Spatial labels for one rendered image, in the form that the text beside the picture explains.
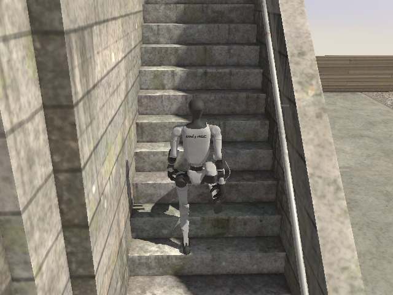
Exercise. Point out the stairs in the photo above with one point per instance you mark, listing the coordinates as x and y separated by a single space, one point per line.
204 49

